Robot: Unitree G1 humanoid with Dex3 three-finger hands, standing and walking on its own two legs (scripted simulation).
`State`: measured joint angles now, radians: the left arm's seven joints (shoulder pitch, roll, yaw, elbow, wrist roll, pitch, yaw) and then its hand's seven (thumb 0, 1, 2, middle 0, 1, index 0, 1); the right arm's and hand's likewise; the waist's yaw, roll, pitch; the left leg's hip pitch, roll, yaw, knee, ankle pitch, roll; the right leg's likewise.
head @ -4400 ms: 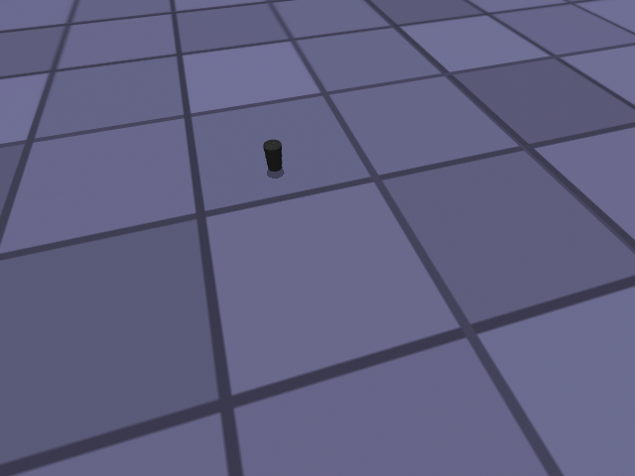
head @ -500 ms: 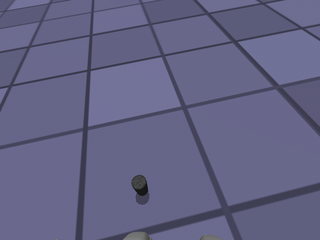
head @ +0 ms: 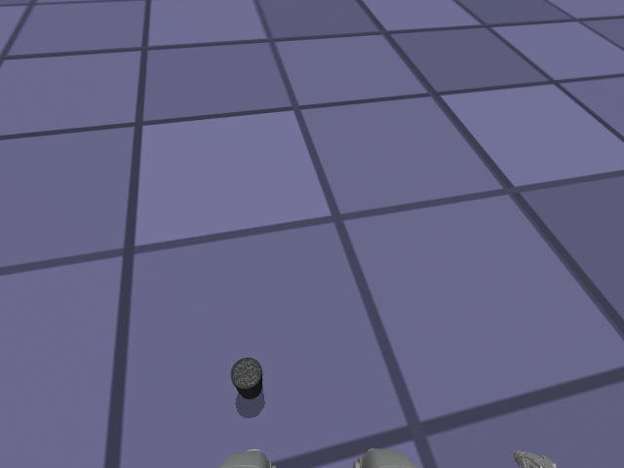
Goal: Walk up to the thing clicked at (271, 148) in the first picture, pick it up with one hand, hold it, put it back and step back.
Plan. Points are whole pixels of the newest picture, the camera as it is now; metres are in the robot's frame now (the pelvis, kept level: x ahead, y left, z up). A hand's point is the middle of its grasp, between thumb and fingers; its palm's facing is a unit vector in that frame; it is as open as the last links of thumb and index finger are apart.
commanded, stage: walk up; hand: left
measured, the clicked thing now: (248, 380) +0.43 +0.19 -0.69
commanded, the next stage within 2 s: stand in 1.60 s
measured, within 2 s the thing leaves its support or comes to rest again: neither
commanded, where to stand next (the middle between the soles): +0.09 -0.01 m, yaw +0 degrees
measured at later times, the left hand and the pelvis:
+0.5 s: hand out of the picture +0.12 +0.26 -0.14, palm faces -0.03 -0.93 -0.37, open 7.4 cm; pelvis +0.04 +0.00 +0.01, yaw +0 degrees
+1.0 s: hand (129, 466) +0.14 +0.26 -0.14, palm faces -0.01 -0.93 -0.35, open 7.4 cm; pelvis +0.06 +0.00 +0.02, yaw +0 degrees
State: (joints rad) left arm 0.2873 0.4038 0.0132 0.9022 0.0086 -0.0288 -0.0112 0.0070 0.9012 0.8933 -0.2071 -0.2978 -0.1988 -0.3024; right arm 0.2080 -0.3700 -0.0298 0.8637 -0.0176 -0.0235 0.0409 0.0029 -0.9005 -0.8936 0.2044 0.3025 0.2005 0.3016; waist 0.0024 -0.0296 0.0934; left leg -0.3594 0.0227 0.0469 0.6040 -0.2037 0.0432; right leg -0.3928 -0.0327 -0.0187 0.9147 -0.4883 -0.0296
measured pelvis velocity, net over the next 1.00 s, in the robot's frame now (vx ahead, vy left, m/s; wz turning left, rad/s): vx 0.06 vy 0.00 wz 0.01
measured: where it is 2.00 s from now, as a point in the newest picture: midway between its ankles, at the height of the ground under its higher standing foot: outside the picture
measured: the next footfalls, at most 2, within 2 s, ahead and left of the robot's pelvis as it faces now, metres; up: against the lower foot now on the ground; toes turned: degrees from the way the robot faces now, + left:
right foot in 0.12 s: +0.08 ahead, -0.13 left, +0.00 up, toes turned -2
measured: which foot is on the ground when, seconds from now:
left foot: down 0.00-1.00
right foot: up 0.00-0.10, down 0.12-1.00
